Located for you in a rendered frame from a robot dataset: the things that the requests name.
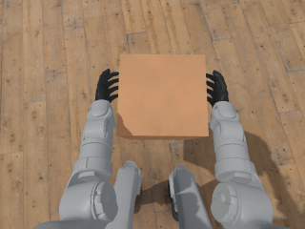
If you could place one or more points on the robot shin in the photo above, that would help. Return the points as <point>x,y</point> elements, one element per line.
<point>128,163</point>
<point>180,167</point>

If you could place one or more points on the left robot forearm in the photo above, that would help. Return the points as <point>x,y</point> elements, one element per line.
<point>95,155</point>

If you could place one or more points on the left robot hand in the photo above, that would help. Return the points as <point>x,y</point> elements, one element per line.
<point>103,90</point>

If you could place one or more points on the carton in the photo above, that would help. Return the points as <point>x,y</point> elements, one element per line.
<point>162,97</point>

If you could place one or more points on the left robot upper arm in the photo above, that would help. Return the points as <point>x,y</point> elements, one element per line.
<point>88,205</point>

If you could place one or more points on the right robot shin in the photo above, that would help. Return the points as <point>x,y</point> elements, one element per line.
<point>180,167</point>

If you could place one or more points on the left robot shin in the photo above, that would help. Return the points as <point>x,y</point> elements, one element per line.
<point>128,163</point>

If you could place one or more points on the right robot forearm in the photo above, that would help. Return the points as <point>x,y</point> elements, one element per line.
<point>230,146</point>

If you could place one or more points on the right robot upper arm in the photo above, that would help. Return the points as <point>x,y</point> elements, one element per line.
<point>241,206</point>

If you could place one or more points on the right robot hand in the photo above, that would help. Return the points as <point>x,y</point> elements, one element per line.
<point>219,91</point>

